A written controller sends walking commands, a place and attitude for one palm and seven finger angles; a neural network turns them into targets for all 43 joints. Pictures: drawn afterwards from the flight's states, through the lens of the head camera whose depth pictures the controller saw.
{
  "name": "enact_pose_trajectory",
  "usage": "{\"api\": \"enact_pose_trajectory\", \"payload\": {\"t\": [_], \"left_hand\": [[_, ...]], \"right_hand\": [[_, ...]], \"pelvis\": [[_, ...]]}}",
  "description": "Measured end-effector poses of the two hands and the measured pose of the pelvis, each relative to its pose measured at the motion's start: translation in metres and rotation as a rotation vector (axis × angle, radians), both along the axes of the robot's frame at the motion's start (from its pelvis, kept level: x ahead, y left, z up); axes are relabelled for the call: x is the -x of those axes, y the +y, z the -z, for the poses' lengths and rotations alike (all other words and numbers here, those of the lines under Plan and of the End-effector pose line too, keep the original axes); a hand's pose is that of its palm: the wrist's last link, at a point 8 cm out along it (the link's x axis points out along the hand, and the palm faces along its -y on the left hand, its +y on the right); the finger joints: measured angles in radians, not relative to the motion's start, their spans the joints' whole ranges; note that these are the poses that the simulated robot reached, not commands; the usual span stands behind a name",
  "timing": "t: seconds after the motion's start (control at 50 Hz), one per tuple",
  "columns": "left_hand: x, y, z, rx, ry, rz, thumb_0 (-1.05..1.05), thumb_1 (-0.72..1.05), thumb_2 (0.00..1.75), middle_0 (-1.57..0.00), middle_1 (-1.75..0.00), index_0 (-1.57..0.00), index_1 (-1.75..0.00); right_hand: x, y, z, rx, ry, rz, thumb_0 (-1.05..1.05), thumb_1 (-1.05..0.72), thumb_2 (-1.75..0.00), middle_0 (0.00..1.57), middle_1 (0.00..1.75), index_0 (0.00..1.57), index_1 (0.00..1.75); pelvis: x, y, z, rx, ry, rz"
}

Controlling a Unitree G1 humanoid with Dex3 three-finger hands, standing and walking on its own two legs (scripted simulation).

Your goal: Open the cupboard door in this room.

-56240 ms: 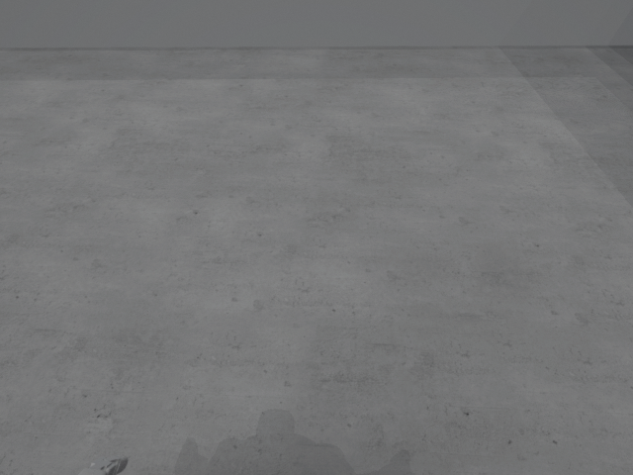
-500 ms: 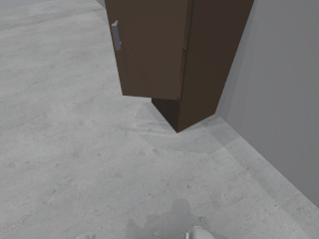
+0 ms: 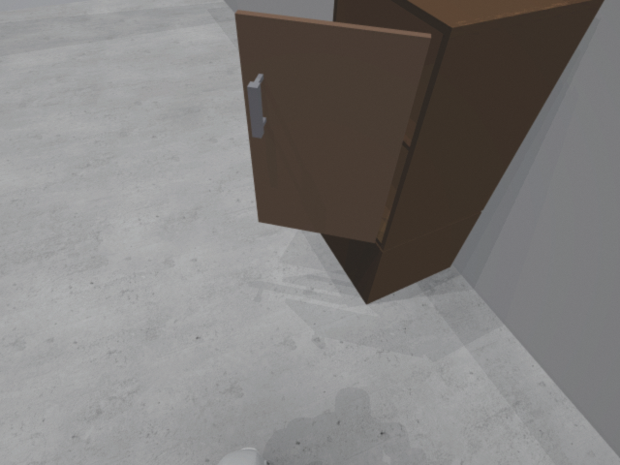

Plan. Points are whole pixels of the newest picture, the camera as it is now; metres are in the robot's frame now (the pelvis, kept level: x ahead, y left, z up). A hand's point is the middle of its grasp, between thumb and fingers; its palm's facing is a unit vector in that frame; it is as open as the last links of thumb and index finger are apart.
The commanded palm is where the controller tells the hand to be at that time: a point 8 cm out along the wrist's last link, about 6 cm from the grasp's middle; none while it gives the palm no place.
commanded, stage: take the last steps up to it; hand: left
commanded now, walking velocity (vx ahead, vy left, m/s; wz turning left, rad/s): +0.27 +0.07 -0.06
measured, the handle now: (258, 106) +0.78 +0.19 +0.02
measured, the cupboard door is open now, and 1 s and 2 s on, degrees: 52 52 52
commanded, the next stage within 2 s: come to a stop and stand still in 0.28 s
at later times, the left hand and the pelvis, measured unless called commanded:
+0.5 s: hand (203, 372) +0.27 +0.20 -0.17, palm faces -0.07 -0.97 -0.23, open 7.3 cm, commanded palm none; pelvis +0.16 +0.03 -0.01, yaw -4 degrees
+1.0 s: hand (158, 415) +0.20 +0.26 -0.17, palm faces -0.05 -0.95 -0.29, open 7.3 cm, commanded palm none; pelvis +0.16 +0.06 -0.01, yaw -5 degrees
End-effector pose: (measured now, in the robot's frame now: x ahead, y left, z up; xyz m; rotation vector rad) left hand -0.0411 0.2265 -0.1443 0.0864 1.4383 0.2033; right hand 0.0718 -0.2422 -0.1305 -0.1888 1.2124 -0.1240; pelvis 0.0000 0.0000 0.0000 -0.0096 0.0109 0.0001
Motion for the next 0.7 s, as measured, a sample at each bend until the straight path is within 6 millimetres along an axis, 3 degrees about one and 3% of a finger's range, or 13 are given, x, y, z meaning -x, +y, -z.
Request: {"api": "enact_pose_trajectory", "payload": {"t": [0.08, 0.14, 0.2, 0.34, 0.48, 0.58, 0.7], "left_hand": [[-0.006, 0.018, 0.018, 0.035, 0.097, -0.013, 0.00, 0.91, 0.90, -0.20, -0.30, -0.20, -0.30], [-0.038, 0.031, 0.016, 0.036, 0.096, 0.016, 0.01, 0.91, 0.90, -0.20, -0.30, -0.20, -0.30], [-0.087, 0.040, 0.009, 0.029, 0.025, 0.049, 0.01, 0.91, 0.90, -0.20, -0.30, -0.20, -0.30], [-0.206, 0.049, -0.008, -0.013, -0.157, 0.124, 0.01, 0.93, 0.90, -0.20, -0.30, -0.20, -0.30], [-0.299, 0.031, -0.012, -0.052, -0.261, 0.207, 0.01, 0.92, 0.90, -0.20, -0.30, -0.20, -0.30], [-0.321, 0.011, -0.008, -0.045, -0.256, 0.229, 0.00, 0.91, 0.90, -0.20, -0.30, -0.20, -0.30], [-0.314, 0.011, 0.000, -0.013, -0.243, 0.169, 0.00, 0.92, 0.90, -0.21, -0.30, -0.21, -0.30]], "right_hand": [[-0.061, 0.022, 0.000, 0.037, -0.103, -0.033, 0.01, -0.92, -0.90, 0.20, 0.29, 0.19, 0.30], [-0.075, 0.038, -0.004, 0.035, -0.118, -0.013, 0.01, -0.92, -0.90, 0.20, 0.29, 0.20, 0.30], [-0.072, 0.054, -0.004, 0.012, -0.076, 0.016, 0.01, -0.91, -0.90, 0.20, 0.29, 0.20, 0.30], [-0.044, 0.057, 0.001, -0.002, 0.080, 0.109, 0.00, -0.95, -0.90, 0.20, 0.29, 0.20, 0.30], [-0.016, 0.064, 0.023, -0.074, 0.269, 0.186, 0.00, -0.92, -0.90, 0.20, 0.29, 0.20, 0.30], [-0.024, 0.065, 0.029, -0.101, 0.335, 0.230, 0.01, -0.91, -0.90, 0.20, 0.29, 0.20, 0.30], [-0.060, 0.061, 0.022, -0.058, 0.272, 0.202, 0.01, -0.91, -0.90, 0.20, 0.29, 0.20, 0.30]], "pelvis": [[-0.034, 0.025, 0.014, -0.002, -0.014, 0.015], [-0.052, 0.035, 0.010, -0.005, -0.018, 0.036], [-0.070, 0.042, 0.002, -0.010, -0.016, 0.047], [-0.114, 0.046, -0.006, -0.022, -0.012, 0.060], [-0.158, 0.029, 0.005, -0.044, -0.023, 0.066], [-0.173, 0.022, 0.008, -0.018, -0.014, 0.051], [-0.171, 0.029, 0.006, -0.015, -0.020, 0.039]]}}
